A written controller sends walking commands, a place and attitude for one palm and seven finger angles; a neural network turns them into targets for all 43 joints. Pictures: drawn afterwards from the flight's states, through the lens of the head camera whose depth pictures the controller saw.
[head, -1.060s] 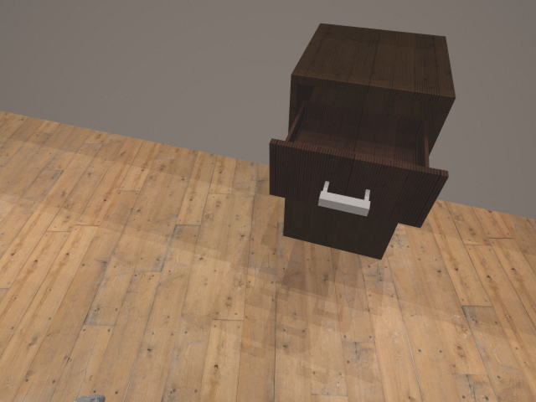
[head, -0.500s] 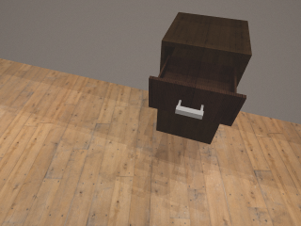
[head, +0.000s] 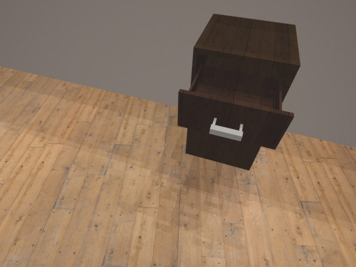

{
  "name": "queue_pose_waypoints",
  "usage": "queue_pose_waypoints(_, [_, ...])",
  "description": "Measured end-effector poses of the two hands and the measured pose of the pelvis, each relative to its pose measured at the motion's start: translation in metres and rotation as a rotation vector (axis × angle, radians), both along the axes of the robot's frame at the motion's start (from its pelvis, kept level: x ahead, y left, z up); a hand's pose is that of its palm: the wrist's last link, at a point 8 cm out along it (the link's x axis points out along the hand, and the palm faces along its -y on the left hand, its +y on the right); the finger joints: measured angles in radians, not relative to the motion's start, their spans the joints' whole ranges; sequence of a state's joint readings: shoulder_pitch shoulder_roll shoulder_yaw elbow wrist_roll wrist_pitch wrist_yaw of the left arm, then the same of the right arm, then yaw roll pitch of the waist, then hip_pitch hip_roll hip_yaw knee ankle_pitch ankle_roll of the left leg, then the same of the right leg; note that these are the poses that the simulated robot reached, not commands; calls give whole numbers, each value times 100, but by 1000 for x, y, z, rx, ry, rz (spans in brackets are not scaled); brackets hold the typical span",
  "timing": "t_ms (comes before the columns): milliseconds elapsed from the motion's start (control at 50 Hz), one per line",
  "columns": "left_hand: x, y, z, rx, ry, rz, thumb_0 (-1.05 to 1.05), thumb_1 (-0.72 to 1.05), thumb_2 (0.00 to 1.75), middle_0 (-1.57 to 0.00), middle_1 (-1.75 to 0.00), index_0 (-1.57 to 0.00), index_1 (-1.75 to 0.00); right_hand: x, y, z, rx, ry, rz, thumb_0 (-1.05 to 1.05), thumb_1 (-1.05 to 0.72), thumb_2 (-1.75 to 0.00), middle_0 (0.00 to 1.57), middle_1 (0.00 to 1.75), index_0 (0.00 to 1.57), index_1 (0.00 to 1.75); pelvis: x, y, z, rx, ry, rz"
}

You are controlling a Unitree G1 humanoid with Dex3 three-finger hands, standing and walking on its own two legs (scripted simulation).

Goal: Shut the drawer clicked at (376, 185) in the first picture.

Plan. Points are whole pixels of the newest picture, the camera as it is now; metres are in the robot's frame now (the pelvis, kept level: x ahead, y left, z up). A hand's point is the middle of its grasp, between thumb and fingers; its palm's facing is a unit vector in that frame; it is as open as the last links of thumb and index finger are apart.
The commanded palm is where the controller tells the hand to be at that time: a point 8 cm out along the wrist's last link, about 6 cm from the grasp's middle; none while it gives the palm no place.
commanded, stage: look at it before walking up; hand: left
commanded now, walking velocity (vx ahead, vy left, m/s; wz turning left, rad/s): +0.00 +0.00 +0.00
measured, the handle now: (226, 128) +0.61 -0.15 -0.10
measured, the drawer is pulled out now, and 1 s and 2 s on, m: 0.30 0.30 0.30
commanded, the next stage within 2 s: turn to face it in 0.38 s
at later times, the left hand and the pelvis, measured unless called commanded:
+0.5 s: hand out of the picture +0.08 +0.25 -0.16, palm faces -0.02 -0.95 -0.32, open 7.4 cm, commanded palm none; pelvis +0.01 +0.00 +0.00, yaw +0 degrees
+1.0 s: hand out of the picture +0.08 +0.19 -0.18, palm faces -0.12 -0.97 -0.22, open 7.4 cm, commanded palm none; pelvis +0.00 +0.01 -0.02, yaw -7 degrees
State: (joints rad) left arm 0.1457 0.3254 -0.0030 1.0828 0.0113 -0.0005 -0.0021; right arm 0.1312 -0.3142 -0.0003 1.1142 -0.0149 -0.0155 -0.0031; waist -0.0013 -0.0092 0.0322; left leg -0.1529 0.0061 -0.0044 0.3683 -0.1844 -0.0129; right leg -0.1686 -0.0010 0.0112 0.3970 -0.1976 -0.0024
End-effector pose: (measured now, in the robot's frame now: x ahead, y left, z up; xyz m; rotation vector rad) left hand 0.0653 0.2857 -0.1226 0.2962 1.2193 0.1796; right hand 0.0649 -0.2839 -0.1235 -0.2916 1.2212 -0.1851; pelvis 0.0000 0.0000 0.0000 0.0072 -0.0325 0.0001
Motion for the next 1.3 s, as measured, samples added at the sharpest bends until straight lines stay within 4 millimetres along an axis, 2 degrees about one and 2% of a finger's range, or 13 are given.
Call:
queue_pose_waypoints(400, [5, 5, -1, 0, 25, 7, 0, 90, 89, -20, -30, -21, -30, 14, 4, 2, -5, 9, 3, 0, -90, -90, 20, 30, 20, 30, 12, 4, 1, -1, 7, 1])
queue_pose_waypoints(680, [13, 0, -3, 1, 33, 0, 0, 90, 89, -20, -30, -20, -30, 20, 7, -2, 1, -21, -26, 0, -90, -90, 20, 30, 20, 30, 15, 3, -1, 0, 10, -36])
queue_pose_waypoints(780, [11, -15, -12, -25, 60, -26, 0, 90, 90, -20, -30, -20, -30, 5, 17, -10, 32, -24, -79, 0, -90, -90, 20, 30, 20, 30, 12, 2, -6, 3, 12, -73])
queue_pose_waypoints(940, [9, -41, -27, -85, 73, -67, 0, 90, 89, -20, -30, -20, -30, -42, 34, -26, 73, 41, -169, 0, -90, -90, 20, 30, 20, 30, 4, 3, -14, 3, 22, -109])
queue_pose_waypoints(1120, [20, -48, -35, -109, 64, -108, 0, 90, 89, -20, -30, -20, -30, -90, 49, -32, 82, 102, -264, 0, -90, -90, 20, 30, 20, 30, -1, 9, -20, 15, 29, -153])
queue_pose_waypoints(1240, [24, -53, -34, -75, 41, -132, 0, 90, 89, -20, -30, -20, -30, -98, 44, -46, 110, 100, -298, 0, -90, -90, 20, 30, 20, 30, -2, 0, -27, 7, 18, -198])
queue_pose_waypoints(1300, [15, -55, -29, -81, 50, -123, 0, 90, 89, -20, -30, -20, -30, -91, 42, -40, 113, 94, -298, 0, -91, -90, 20, 30, 20, 30, 0, -1, -21, -5, 22, -204])
